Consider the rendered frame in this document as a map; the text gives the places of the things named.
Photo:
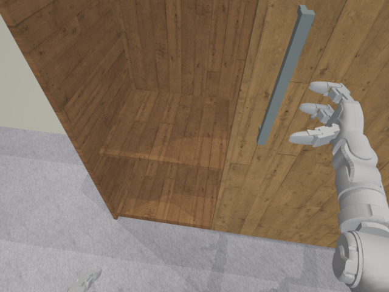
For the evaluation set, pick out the robot right forearm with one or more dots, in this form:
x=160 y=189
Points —
x=362 y=200

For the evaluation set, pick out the handle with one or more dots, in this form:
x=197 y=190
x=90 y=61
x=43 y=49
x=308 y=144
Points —
x=293 y=51

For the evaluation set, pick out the right robot hand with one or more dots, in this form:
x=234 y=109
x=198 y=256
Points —
x=347 y=117

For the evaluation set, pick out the left robot hand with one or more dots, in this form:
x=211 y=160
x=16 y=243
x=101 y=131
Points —
x=85 y=281

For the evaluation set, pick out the robot right upper arm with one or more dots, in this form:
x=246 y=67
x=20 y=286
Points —
x=361 y=261

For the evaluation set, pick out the wardrobe door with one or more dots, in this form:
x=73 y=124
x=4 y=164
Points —
x=286 y=191

